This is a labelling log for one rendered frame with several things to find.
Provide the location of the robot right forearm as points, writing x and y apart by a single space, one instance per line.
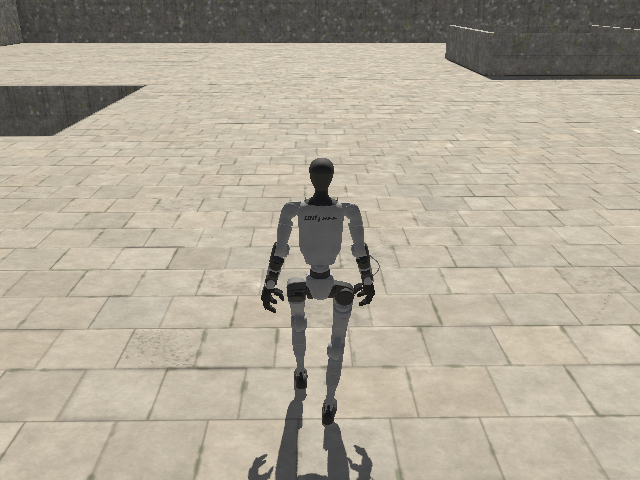
365 269

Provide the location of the right robot upper arm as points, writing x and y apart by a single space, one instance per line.
352 212

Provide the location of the robot right thigh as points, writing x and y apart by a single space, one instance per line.
342 307

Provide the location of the robot left foot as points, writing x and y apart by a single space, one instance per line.
301 381

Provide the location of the robot left forearm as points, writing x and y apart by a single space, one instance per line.
274 269

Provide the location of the left robot upper arm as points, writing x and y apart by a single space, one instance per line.
284 229

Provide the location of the robot left hand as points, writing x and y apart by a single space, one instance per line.
266 297

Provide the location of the robot right hand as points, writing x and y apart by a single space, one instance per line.
367 290

